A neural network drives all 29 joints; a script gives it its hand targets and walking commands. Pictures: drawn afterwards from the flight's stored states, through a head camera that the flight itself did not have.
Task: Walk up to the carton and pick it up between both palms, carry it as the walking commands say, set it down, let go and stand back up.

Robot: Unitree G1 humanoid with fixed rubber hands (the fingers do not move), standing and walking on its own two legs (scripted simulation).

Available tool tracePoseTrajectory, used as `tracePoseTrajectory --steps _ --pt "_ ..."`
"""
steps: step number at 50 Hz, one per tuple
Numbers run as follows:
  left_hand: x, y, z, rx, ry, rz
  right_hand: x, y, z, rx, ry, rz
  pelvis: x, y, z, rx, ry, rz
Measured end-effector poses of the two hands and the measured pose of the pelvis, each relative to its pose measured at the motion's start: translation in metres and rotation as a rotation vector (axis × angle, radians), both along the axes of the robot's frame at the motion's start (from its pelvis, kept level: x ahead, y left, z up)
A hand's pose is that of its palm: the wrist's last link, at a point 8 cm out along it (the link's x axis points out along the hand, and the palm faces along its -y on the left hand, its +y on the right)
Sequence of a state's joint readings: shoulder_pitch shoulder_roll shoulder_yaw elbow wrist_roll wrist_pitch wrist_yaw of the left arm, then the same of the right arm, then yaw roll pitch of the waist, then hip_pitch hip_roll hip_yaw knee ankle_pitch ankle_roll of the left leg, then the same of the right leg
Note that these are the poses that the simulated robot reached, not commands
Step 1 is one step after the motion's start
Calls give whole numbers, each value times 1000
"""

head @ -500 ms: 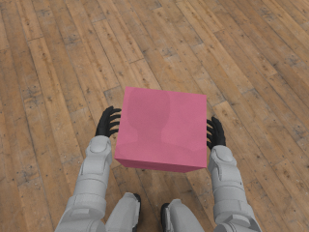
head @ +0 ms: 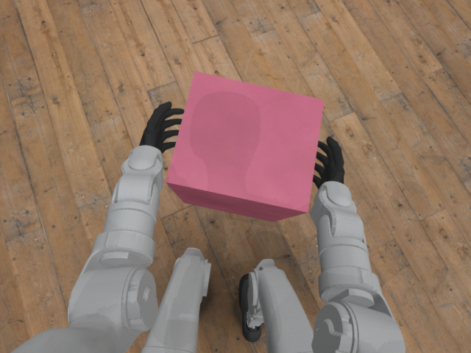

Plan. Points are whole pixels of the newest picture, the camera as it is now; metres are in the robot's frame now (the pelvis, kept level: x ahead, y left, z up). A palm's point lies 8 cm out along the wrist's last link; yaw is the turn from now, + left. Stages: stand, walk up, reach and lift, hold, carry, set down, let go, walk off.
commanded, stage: set down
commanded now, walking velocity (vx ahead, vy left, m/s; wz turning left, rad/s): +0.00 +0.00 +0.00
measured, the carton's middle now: (241, 160) +0.44 +0.01 -0.15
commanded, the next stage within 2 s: none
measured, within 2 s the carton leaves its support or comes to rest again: neither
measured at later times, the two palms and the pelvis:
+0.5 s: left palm (171, 146) +0.46 +0.15 -0.16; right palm (316, 183) +0.41 -0.15 -0.17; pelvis -0.01 +0.04 -0.08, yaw -3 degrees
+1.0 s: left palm (181, 148) +0.49 +0.14 -0.24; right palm (308, 179) +0.44 -0.16 -0.25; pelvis -0.03 +0.02 -0.15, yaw -2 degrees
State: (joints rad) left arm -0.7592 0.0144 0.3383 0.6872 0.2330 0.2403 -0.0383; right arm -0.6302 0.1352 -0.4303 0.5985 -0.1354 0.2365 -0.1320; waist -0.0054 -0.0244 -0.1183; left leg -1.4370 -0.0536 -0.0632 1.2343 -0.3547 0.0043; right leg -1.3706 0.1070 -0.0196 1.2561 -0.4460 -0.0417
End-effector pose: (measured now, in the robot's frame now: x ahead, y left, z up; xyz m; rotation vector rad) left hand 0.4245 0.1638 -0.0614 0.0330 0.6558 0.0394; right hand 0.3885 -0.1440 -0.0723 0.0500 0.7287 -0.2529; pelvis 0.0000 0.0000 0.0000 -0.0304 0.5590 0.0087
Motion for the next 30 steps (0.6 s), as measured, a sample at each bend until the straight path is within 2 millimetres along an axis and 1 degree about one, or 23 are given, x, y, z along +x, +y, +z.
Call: tracePoseTrajectory --steps 4,8,16,20,26,30 --pt "5 5 -11 -1 -4 -3 4 6 -12 2 -5 -1 -1 6 -13 -9 25 4" --pt "13 6 -27 -13 3 -12 7 7 -27 -4 2 -15 -2 14 -27 -18 48 10" --pt "26 -8 -63 -34 11 -39 9 -6 -58 -12 5 -57 -6 32 -53 -28 92 -6" --pt "32 -12 -78 -28 3 -46 15 -9 -73 -3 -5 -64 -8 38 -67 -30 117 -17" --pt "41 -12 -101 -30 15 -23 26 -10 -99 0 7 -45 -10 43 -87 -28 141 -23" --pt "45 -10 -113 -13 5 -19 34 -8 -112 12 -3 -34 -12 43 -99 -34 163 -20"
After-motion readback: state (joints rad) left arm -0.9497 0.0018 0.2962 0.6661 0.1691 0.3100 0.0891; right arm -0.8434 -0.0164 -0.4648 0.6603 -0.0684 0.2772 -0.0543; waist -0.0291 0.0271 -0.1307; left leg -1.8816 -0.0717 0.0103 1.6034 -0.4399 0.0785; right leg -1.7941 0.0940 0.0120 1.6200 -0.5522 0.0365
